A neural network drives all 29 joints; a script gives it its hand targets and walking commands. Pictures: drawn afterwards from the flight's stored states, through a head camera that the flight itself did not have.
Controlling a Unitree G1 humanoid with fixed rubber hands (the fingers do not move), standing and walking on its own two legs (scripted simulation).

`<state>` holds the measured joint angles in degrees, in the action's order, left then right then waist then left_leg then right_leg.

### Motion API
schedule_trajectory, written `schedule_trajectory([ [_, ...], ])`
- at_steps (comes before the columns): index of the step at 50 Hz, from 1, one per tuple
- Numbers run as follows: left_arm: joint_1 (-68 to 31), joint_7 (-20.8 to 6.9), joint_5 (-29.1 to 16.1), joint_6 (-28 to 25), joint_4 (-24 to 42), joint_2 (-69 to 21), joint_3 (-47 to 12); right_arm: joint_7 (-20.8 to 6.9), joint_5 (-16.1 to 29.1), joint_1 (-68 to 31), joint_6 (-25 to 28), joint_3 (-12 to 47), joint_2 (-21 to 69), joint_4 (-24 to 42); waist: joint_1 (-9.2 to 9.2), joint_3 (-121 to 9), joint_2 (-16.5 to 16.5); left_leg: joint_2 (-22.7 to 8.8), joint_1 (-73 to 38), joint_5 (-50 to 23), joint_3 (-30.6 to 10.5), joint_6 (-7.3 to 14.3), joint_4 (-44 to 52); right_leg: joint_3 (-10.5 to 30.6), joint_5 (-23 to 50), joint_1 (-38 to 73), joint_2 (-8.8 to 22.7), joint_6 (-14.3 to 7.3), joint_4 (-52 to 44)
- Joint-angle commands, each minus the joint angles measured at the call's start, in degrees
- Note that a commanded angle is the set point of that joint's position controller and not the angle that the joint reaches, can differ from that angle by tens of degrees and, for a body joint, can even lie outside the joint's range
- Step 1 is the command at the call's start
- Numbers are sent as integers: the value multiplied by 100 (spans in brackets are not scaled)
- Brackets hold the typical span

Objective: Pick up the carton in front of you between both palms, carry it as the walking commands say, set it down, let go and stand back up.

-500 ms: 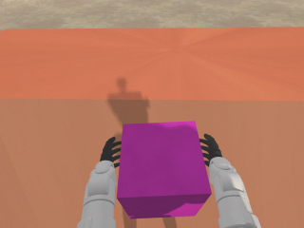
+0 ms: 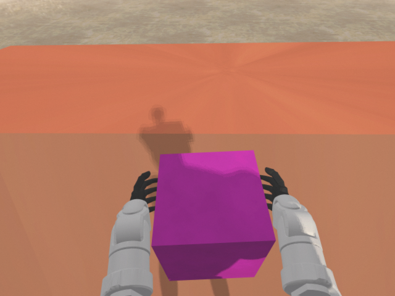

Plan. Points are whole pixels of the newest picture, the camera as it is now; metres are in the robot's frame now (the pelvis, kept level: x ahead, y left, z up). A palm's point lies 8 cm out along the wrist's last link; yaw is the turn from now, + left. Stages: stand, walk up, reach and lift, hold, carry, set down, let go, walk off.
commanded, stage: reach and lift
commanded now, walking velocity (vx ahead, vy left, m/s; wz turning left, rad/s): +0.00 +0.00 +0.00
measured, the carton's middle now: (209, 218) +0.31 +0.00 -0.04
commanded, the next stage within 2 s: hold in 0.60 s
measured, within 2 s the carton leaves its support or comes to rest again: neither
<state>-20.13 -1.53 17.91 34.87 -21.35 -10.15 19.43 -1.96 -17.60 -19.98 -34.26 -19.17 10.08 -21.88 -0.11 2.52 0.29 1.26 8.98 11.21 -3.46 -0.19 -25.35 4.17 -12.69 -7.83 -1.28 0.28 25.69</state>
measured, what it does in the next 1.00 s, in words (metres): stands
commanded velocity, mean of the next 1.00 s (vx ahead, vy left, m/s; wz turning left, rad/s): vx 0.00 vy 0.00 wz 0.00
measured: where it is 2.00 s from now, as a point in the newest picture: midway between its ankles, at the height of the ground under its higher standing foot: outside the picture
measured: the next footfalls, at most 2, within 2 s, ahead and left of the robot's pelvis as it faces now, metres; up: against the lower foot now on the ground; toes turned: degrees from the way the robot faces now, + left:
none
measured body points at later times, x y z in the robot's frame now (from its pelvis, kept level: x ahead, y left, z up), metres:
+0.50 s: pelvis +0.02 +0.00 +0.01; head -0.01 +0.00 +0.45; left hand +0.32 +0.15 +0.03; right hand +0.32 -0.15 +0.03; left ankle +0.03 +0.12 -0.74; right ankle +0.02 -0.12 -0.74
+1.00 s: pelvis +0.01 +0.00 +0.00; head -0.04 +0.00 +0.45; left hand +0.31 +0.15 +0.05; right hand +0.31 -0.15 +0.05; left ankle +0.03 +0.12 -0.74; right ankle +0.02 -0.12 -0.74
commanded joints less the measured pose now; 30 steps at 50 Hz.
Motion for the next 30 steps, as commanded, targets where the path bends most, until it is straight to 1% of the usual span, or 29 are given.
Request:
schedule_trajectory([
  [1,-2705,-1231,-1148,-38,-172,-5214,-3117,-1206,1088,-2764,52,3024,5139,-141,8,-1451,-44,345,-719,-429,-18,4,447,-38,353,61,-366,-84,-575],
  [10,-2203,-1173,-1265,88,226,-5130,-3261,-1170,1199,-2254,-86,3161,5051,226,-3,-1482,-59,365,-955,-1059,-50,-25,555,-7,943,319,-390,-42,-667],
  [16,-1959,-1161,-1351,178,489,-5066,-3365,-1134,1280,-1989,-185,3277,5033,491,-5,-1470,-34,380,-1036,-1343,-66,-31,597,21,1257,465,-394,-11,-712],
  [22,-1845,-1155,-1404,263,694,-4986,-3430,-1097,1346,-1856,-279,3372,5016,698,-11,-1421,-10,394,-1045,-1410,-68,-24,620,46,1385,548,-388,6,-738],
  [30,-1899,-1155,-1454,368,858,-4913,-3507,-1062,1409,-1882,-396,3464,5013,861,-11,-1364,-3,400,-1023,-1243,-58,-10,634,60,1292,580,-376,13,-755],
])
